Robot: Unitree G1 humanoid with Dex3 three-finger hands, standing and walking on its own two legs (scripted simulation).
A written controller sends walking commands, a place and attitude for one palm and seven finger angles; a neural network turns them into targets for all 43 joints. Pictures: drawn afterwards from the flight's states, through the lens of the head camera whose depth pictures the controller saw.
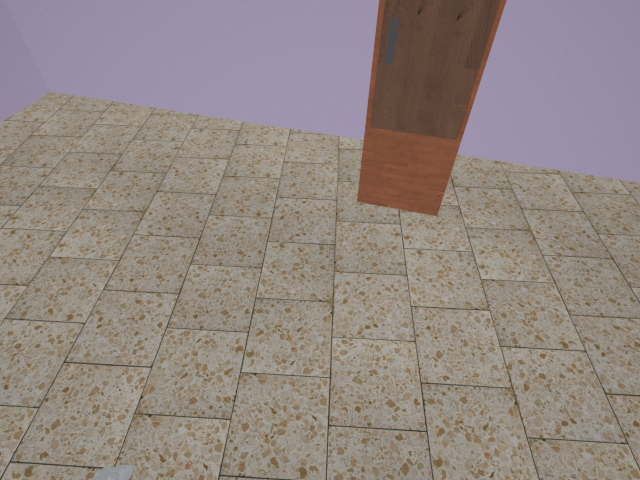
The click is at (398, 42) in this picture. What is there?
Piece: cupboard door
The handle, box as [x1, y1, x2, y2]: [385, 16, 398, 63]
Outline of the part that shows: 395,16 390,21 385,62 391,63 393,57 398,23 397,17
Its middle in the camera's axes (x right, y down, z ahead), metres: +0.24 -0.66 +1.29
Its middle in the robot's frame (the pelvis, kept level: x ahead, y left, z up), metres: +1.42 -0.17 +0.00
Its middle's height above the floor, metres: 0.77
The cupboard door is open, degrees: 0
